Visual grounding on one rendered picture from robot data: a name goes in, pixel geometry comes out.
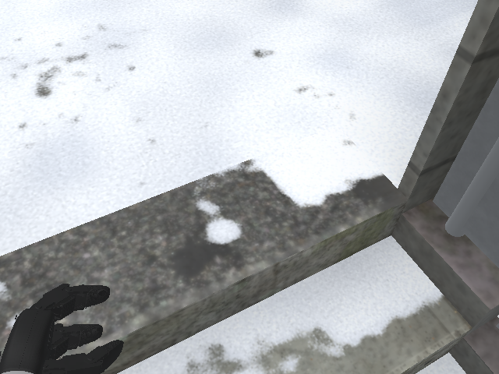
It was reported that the left robot hand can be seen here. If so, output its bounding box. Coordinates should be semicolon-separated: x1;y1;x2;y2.
0;284;124;374

